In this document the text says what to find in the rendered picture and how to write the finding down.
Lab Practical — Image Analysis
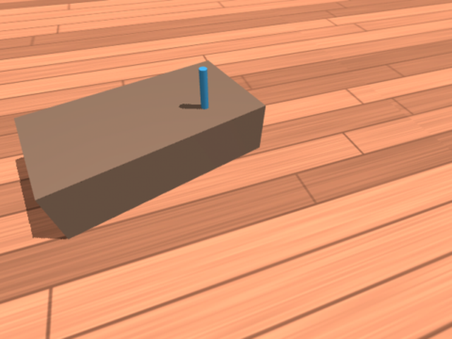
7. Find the can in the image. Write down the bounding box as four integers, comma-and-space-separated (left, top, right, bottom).
199, 66, 208, 109

